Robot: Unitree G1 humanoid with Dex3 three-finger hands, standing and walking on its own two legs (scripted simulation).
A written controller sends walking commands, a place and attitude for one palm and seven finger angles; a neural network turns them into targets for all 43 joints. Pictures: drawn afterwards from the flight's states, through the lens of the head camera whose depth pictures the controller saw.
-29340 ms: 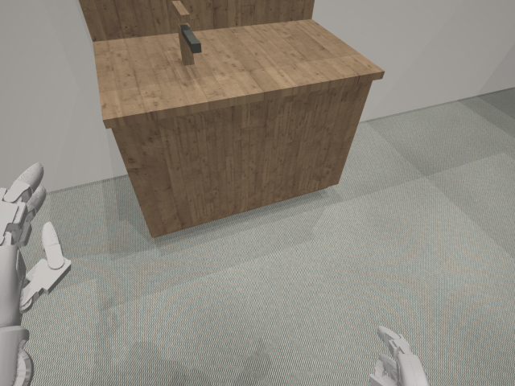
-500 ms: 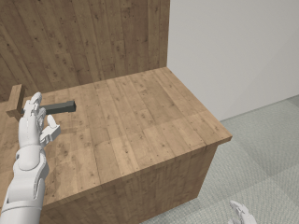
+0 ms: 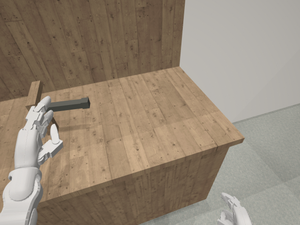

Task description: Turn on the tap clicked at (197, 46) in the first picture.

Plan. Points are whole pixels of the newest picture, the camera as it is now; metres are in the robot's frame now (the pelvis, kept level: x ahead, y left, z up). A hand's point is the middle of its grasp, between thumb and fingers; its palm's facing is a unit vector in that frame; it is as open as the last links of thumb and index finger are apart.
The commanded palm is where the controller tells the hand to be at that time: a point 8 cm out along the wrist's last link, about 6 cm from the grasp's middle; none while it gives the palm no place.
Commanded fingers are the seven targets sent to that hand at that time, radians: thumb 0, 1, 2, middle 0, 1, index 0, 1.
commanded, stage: draw the hand back beside the body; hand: left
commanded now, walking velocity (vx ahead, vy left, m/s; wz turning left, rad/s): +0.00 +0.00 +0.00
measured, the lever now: (85, 103) +0.48 +0.29 +0.07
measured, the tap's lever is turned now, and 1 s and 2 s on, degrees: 81 81 81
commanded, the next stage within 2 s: step back with the hand held close in 0.64 s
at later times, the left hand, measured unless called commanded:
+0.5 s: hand (44, 166) +0.18 +0.24 +0.15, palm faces +0.38 -0.86 -0.34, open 7.4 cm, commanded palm +0.15 +0.28 +0.17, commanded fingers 0.00 0.90 0.90 -0.20 -0.30 -0.20 -0.30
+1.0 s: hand (42, 156) +0.20 +0.25 +0.16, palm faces +0.34 -0.86 -0.38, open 7.4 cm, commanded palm +0.15 +0.29 +0.17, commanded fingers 0.00 0.90 0.90 -0.20 -0.30 -0.20 -0.30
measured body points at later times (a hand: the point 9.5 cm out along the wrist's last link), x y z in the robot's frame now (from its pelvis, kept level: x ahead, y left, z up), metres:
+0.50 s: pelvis +0.00 +0.00 +0.00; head -0.04 -0.02 +0.45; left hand +0.16 +0.28 +0.17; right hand +0.20 -0.21 -0.08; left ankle +0.04 +0.11 -0.74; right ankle -0.04 -0.08 -0.74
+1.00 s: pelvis -0.02 +0.02 +0.00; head -0.02 +0.00 +0.44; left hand +0.18 +0.30 +0.18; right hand +0.18 -0.22 -0.08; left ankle +0.04 +0.11 -0.74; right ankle -0.04 -0.08 -0.74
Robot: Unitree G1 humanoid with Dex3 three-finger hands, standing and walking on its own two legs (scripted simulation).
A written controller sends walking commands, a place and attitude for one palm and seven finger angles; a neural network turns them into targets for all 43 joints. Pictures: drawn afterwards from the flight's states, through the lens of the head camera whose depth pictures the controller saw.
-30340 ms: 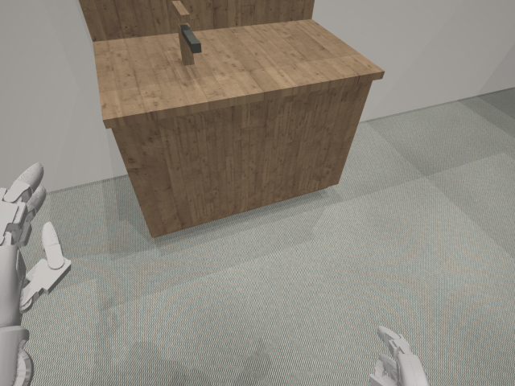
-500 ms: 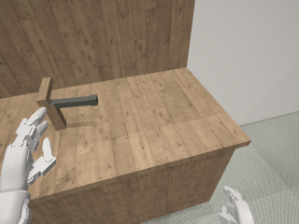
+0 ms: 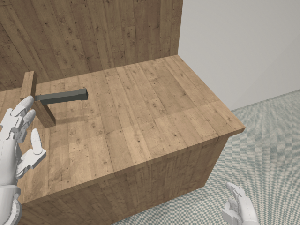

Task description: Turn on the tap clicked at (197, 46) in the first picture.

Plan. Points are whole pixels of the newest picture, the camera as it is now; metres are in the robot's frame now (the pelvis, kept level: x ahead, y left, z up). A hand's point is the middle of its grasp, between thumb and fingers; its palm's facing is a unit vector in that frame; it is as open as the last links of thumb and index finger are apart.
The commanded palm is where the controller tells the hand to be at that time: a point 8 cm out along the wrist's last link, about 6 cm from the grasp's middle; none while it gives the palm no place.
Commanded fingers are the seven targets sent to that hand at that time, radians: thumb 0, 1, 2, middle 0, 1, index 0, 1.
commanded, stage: step back with the hand held close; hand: left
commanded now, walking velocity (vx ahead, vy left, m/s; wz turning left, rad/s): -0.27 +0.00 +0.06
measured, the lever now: (83, 94) +0.49 +0.28 +0.08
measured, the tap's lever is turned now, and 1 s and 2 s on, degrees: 81 81 81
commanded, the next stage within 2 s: stop stepping back and stand still in 0.98 s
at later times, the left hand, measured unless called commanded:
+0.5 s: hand (11, 185) +0.15 +0.27 +0.15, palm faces +0.40 -0.83 -0.39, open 7.4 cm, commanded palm +0.10 +0.31 +0.18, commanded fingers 0.00 0.90 0.90 -0.20 -0.30 -0.20 -0.30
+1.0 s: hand out of the picture +0.06 +0.29 +0.17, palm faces +0.35 -0.88 -0.33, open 7.4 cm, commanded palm +0.01 +0.34 +0.18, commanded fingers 0.00 0.90 0.90 -0.20 -0.30 -0.20 -0.30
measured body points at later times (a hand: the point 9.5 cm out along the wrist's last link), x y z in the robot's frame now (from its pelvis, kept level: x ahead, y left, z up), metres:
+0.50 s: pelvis -0.06 +0.03 -0.01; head -0.04 +0.03 +0.44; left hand +0.12 +0.31 +0.17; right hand +0.14 -0.19 -0.09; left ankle +0.05 +0.09 -0.74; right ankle -0.02 -0.10 -0.74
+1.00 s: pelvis -0.16 +0.07 -0.02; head -0.15 +0.09 +0.43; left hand +0.03 +0.34 +0.19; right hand +0.02 -0.15 -0.09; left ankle +0.01 +0.10 -0.71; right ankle -0.19 -0.08 -0.74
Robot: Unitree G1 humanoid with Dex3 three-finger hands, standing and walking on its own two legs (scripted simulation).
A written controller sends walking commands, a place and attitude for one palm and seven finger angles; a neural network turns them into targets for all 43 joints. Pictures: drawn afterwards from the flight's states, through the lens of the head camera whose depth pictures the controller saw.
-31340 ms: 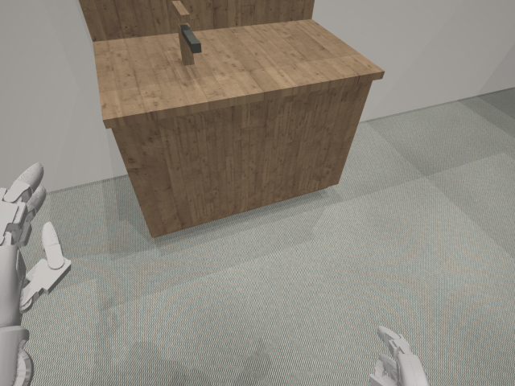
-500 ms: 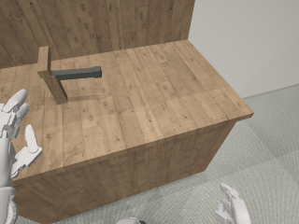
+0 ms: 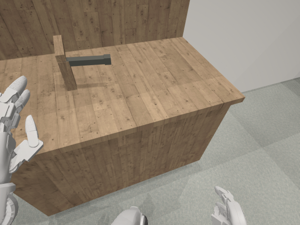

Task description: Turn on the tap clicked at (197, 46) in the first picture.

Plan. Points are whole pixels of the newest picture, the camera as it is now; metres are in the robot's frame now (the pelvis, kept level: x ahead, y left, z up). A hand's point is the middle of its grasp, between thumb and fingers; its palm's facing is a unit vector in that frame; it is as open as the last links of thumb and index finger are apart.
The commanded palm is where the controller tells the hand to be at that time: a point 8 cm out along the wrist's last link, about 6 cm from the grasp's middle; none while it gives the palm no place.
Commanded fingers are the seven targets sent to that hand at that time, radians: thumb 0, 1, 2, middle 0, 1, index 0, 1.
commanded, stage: stop stepping back and stand still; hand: left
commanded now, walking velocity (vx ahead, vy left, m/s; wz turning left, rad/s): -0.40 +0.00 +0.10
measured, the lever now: (107, 59) +0.64 +0.23 +0.09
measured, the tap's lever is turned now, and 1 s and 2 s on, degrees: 81 81 81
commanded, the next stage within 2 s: stand and check the lever's angle in 1.78 s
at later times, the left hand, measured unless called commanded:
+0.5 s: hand out of the picture +0.07 +0.33 +0.18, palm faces +0.42 -0.84 -0.35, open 7.4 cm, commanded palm +0.02 +0.36 +0.19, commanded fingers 0.00 0.90 0.90 -0.20 -0.30 -0.20 -0.30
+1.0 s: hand out of the picture -0.01 +0.34 +0.19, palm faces +0.39 -0.83 -0.39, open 7.4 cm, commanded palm -0.07 +0.38 +0.19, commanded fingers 0.00 0.90 0.90 -0.20 -0.30 -0.20 -0.30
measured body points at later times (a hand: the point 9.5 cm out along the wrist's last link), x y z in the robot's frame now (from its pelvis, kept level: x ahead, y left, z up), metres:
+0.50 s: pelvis -0.13 +0.07 +0.01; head -0.16 +0.10 +0.46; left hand +0.04 +0.37 +0.20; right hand +0.01 -0.15 -0.07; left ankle -0.03 +0.14 -0.72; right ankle -0.14 -0.01 -0.70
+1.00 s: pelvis -0.22 +0.10 -0.01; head -0.23 +0.11 +0.44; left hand -0.03 +0.39 +0.21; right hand -0.10 -0.13 -0.10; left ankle -0.27 +0.21 -0.72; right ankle -0.19 +0.02 -0.71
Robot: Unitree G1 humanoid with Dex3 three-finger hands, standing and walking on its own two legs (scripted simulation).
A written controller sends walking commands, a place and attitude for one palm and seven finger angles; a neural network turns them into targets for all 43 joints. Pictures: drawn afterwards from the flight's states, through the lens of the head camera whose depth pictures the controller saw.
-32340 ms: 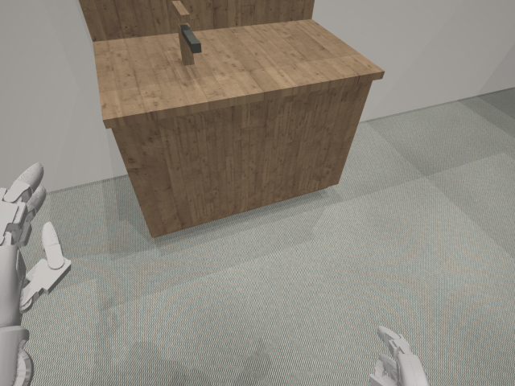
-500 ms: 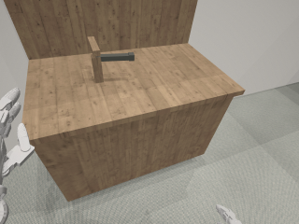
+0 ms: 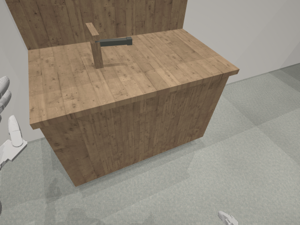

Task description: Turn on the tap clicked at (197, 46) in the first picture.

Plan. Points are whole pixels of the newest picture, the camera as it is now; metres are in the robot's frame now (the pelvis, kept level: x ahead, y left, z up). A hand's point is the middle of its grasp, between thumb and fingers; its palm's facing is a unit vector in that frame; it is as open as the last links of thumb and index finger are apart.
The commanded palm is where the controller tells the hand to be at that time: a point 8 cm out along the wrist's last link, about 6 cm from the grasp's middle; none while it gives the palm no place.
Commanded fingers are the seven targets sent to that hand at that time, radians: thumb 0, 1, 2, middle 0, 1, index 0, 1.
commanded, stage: stop stepping back and stand still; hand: left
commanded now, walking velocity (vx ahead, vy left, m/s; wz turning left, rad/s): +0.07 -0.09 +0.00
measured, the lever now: (129, 41) +0.86 +0.10 +0.10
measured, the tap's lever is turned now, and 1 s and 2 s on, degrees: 81 81 81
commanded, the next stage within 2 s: stand and check the lever's angle in 0.78 s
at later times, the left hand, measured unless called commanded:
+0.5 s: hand (2, 172) +0.17 +0.25 +0.19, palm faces +0.43 -0.82 -0.38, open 7.4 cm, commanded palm +0.11 +0.29 +0.20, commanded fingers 0.00 0.90 0.90 -0.20 -0.30 -0.20 -0.30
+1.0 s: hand out of the picture +0.16 +0.27 +0.18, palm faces +0.44 -0.83 -0.34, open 7.4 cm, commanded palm +0.11 +0.31 +0.20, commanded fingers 0.00 0.90 0.90 -0.20 -0.30 -0.20 -0.30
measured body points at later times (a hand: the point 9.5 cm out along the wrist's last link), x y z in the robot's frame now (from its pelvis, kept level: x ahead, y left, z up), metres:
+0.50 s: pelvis -0.04 +0.00 +0.01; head -0.05 -0.01 +0.46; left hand +0.14 +0.29 +0.21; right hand +0.13 -0.22 -0.08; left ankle -0.08 +0.11 -0.72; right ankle -0.01 -0.08 -0.70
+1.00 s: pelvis -0.04 +0.02 +0.02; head -0.04 +0.02 +0.47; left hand +0.13 +0.31 +0.20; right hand +0.16 -0.21 -0.05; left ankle -0.04 +0.13 -0.72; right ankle -0.01 -0.08 -0.72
